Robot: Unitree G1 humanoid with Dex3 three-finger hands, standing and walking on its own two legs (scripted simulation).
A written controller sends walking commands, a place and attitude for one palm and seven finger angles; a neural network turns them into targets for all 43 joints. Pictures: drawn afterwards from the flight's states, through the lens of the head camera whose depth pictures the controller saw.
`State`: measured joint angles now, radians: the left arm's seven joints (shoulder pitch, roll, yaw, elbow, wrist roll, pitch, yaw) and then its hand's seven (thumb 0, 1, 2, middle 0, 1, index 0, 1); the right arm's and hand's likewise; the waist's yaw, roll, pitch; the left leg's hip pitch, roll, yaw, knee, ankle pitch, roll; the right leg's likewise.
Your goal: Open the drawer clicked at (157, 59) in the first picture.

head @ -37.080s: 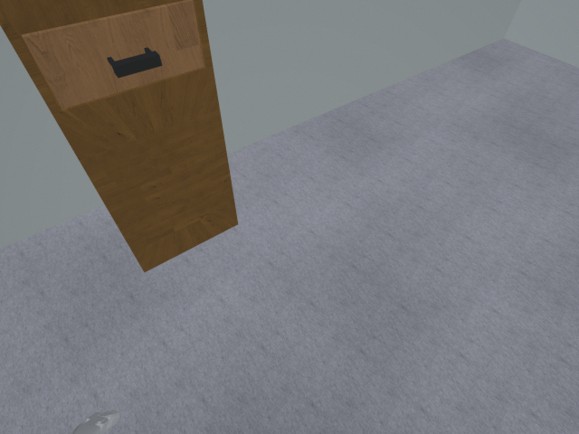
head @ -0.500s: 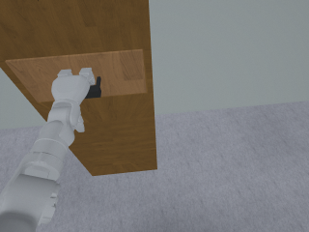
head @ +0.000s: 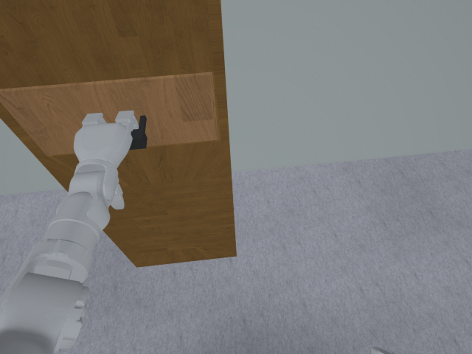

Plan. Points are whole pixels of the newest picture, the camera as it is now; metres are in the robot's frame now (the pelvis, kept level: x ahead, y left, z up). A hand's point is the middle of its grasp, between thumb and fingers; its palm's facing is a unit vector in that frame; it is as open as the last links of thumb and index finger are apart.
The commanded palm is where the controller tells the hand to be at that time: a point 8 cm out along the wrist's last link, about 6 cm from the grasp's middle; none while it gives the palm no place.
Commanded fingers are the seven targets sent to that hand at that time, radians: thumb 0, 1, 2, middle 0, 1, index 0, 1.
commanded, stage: lower the fingers behind the handle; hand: left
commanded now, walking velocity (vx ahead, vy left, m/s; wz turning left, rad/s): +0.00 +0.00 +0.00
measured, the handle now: (118, 131) +0.51 +0.25 +0.07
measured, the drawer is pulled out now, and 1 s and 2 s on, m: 0.00 0.00 0.10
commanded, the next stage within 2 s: close the thumb around the handle in 0.22 s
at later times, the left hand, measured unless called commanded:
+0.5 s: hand (115, 161) +0.44 +0.24 +0.06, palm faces +0.01 +0.00 -1.00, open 13.3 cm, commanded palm +0.40 +0.25 +0.11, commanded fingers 0.00 0.06 0.54 -0.34 -1.26 -0.34 -1.26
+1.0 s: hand (116, 161) +0.44 +0.24 +0.06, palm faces +0.00 -0.01 -1.00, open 6.8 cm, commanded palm +0.40 +0.25 +0.11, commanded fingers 0.00 0.90 0.90 -0.40 -1.35 -0.40 -1.35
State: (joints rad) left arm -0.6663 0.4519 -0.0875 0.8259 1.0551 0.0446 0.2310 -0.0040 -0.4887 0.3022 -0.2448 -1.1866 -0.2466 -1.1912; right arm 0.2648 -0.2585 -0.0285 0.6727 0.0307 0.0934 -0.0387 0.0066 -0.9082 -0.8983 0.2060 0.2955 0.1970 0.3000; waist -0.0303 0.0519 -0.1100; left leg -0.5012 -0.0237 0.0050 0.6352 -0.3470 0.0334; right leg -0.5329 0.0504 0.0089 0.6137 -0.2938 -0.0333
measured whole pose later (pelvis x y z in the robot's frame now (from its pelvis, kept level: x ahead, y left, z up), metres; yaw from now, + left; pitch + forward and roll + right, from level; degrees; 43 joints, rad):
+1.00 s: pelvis +0.01 +0.01 +0.00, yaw -1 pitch +12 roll -1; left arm -0.59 0.43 -0.09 0.72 1.04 0.10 0.21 -0.01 0.58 0.77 -0.27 -1.31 -0.30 -1.31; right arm 0.26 -0.26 -0.03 0.67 0.03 0.11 -0.03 0.01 -0.91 -0.90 0.21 0.30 0.20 0.30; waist -0.03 0.06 -0.12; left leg -0.47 -0.03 0.02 0.63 -0.36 0.05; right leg -0.51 0.05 0.02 0.60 -0.30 -0.02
